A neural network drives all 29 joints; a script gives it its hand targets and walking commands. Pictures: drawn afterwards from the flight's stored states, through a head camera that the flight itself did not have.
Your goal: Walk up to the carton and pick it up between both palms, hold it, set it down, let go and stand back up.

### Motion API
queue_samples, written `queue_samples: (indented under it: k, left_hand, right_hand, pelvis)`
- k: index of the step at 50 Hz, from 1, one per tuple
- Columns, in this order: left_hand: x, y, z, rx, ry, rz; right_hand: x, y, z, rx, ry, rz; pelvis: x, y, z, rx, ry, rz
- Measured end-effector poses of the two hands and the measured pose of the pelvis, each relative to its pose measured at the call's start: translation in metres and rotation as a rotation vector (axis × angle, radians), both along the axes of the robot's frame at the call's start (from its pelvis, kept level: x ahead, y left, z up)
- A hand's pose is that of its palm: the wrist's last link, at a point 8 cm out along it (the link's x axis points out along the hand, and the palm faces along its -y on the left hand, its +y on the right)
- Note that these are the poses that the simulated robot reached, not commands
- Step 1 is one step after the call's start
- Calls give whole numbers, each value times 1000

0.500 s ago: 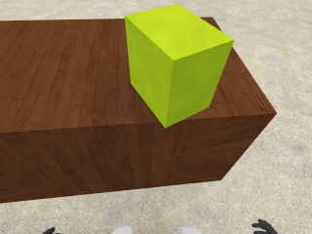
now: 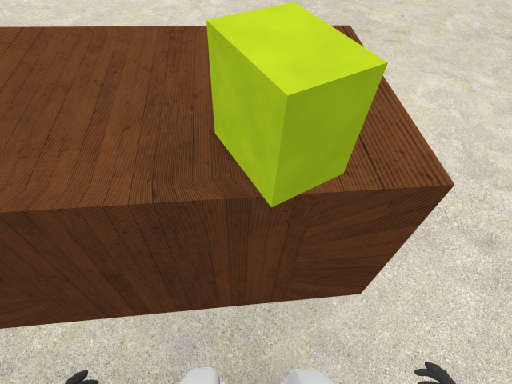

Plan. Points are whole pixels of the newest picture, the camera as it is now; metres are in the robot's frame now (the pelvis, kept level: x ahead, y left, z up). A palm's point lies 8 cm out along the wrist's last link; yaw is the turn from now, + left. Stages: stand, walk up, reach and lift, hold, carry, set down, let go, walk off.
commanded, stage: walk up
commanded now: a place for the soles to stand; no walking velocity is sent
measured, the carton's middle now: (282, 105) +0.61 -0.05 +0.08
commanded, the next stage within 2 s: none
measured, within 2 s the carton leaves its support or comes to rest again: neither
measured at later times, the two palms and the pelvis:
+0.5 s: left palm out of the picture +0.09 +0.30 -0.11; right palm out of the picture +0.09 -0.30 -0.08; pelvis +0.00 +0.00 +0.00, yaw +0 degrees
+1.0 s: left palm out of the picture +0.09 +0.31 -0.11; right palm out of the picture +0.09 -0.30 -0.08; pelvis +0.00 +0.00 +0.00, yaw +0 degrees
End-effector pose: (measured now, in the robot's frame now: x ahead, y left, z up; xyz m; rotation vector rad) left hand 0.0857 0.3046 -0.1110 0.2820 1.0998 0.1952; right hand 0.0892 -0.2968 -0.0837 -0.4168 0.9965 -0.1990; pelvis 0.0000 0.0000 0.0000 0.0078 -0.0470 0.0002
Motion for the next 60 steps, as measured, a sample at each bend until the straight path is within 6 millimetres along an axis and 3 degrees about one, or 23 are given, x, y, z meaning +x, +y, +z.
queue_samples:
  k: [60]
  left_hand:
    - [-3,-3,3,9,-21,8]
  right_hand:
    - [0,-3,-3,8,-13,9]
  pelvis:
    - [-3,-5,-2,4,-11,11]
